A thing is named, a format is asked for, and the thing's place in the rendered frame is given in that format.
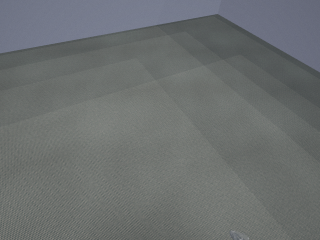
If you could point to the right robot hand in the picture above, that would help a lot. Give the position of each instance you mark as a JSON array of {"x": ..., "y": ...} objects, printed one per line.
[{"x": 235, "y": 235}]

